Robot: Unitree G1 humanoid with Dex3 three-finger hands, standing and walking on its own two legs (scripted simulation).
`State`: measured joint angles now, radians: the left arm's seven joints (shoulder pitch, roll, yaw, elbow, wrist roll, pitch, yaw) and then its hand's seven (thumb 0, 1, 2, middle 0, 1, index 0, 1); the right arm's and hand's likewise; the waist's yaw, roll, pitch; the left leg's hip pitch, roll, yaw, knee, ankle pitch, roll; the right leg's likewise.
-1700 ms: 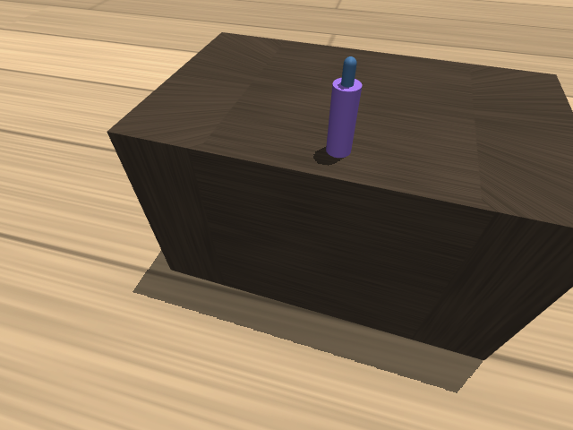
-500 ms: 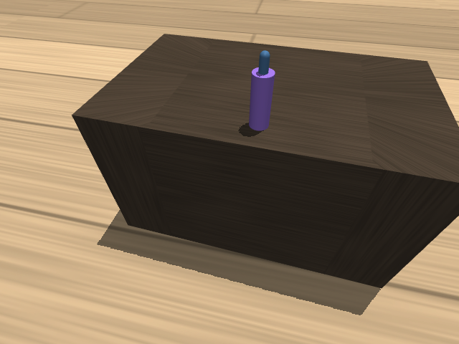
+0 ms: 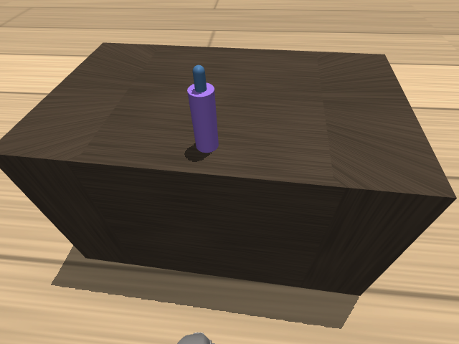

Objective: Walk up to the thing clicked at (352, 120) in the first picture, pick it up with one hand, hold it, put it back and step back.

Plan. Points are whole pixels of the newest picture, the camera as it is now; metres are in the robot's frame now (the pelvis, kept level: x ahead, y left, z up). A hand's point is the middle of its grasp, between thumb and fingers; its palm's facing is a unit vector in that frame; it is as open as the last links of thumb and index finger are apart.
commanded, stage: walk up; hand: left
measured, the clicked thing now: (203, 110) +0.65 +0.12 +0.05
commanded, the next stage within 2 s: none
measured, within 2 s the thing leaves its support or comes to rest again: neither
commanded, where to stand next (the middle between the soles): +0.22 +0.03 m, yaw -6 degrees
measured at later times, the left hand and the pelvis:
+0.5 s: hand (122, 267) +0.31 +0.29 -0.14, palm faces -0.16 -0.89 -0.42, open 7.4 cm; pelvis +0.16 +0.03 -0.01, yaw -6 degrees
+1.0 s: hand (123, 273) +0.30 +0.30 -0.17, palm faces -0.10 -0.93 -0.36, open 7.4 cm; pelvis +0.17 +0.04 -0.02, yaw -7 degrees
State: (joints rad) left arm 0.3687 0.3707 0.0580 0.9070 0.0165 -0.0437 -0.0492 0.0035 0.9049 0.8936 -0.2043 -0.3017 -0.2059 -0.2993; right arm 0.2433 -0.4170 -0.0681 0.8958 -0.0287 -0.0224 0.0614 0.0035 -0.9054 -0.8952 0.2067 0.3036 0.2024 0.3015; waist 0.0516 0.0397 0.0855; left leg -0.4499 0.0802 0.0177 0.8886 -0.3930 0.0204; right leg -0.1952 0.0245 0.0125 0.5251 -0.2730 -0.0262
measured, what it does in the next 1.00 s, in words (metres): walks ahead: left foot, then right foot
